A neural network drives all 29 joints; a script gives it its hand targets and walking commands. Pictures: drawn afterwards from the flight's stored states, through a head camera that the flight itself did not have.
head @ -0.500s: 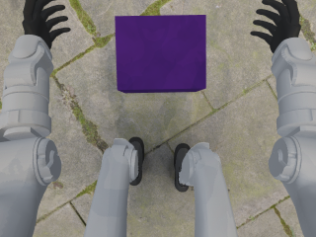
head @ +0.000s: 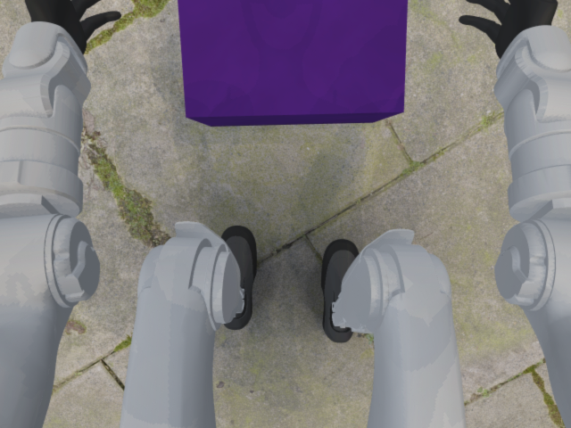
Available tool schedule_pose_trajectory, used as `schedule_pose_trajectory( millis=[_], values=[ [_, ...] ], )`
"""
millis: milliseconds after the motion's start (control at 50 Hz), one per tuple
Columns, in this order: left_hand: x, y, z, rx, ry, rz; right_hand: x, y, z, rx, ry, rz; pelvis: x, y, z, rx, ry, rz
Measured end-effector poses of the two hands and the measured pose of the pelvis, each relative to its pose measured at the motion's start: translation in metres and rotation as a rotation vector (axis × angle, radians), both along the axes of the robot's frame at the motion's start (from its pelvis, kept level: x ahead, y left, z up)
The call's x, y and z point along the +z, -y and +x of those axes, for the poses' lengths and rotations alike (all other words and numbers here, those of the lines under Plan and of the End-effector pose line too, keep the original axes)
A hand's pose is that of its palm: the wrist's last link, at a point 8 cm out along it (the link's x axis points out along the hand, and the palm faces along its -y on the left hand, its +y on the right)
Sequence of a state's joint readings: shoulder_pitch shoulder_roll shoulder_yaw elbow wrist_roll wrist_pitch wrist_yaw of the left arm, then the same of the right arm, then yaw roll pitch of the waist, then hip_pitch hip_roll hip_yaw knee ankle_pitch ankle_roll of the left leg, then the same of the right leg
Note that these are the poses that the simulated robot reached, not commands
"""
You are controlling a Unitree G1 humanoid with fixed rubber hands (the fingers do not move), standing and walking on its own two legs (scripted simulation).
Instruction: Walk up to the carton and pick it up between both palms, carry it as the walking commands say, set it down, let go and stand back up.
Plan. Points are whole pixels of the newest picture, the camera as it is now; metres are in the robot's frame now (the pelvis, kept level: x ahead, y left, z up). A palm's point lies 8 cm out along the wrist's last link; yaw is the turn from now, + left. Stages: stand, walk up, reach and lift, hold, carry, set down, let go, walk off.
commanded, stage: reach and lift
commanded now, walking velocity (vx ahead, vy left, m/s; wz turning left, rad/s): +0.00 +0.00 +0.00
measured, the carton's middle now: (291, 40) +0.58 +0.02 -0.33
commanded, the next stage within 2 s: none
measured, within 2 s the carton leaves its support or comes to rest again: neither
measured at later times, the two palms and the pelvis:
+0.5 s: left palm (113, 61) +0.52 +0.26 -0.25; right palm (454, 65) +0.53 -0.21 -0.26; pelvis -0.01 +0.00 -0.07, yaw +0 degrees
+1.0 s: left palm (129, 56) +0.53 +0.23 -0.25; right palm (445, 62) +0.54 -0.19 -0.25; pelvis +0.00 +0.00 -0.07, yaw +0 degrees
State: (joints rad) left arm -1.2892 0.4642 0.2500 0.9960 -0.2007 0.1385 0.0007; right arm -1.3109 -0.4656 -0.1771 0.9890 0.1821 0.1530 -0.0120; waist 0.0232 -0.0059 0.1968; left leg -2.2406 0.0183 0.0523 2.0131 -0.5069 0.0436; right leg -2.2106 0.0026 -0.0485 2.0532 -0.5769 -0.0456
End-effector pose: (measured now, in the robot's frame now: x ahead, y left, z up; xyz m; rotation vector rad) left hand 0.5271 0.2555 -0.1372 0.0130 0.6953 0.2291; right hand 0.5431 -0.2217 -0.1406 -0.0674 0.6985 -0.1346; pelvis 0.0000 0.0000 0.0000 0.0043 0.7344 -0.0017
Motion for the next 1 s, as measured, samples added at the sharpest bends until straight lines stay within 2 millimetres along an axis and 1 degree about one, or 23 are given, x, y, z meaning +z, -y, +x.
schedule_pose_trajectory(
  millis=[380,420,480,600,860,1000],
  values=[
    [-0.106,0.007,-0.013,0.016,-0.07,-0.003,-0.102,-0.01,-0.009,0.0,-0.056,0.0,-0.061,0.0,-0.007,-0.002,0.126,0.001],
    [-0.114,0.005,-0.013,0.01,-0.091,0.016,-0.111,-0.01,-0.009,-0.003,-0.062,0.005,-0.066,0.0,-0.007,-0.007,0.143,0.003],
    [-0.113,-0.001,-0.008,0.022,-0.077,0.028,-0.119,-0.011,-0.009,0.0,-0.062,0.005,-0.071,-0.001,-0.006,-0.002,0.171,0.005],
    [-0.112,0.005,0.0,0.012,-0.061,0.017,-0.113,-0.008,-0.002,0.002,-0.037,-0.005,-0.076,-0.001,-0.002,-0.003,0.178,0.003],
    [-0.112,0.011,-0.005,0.005,-0.072,0.012,-0.113,-0.02,-0.006,0.002,-0.057,0.008,-0.073,-0.001,-0.002,-0.002,0.162,0.002],
    [-0.11,0.022,-0.001,-0.008,-0.069,0.005,-0.113,-0.027,-0.006,0.011,-0.055,0.016,-0.071,-0.002,-0.004,-0.002,0.159,0.001]
  ],
)
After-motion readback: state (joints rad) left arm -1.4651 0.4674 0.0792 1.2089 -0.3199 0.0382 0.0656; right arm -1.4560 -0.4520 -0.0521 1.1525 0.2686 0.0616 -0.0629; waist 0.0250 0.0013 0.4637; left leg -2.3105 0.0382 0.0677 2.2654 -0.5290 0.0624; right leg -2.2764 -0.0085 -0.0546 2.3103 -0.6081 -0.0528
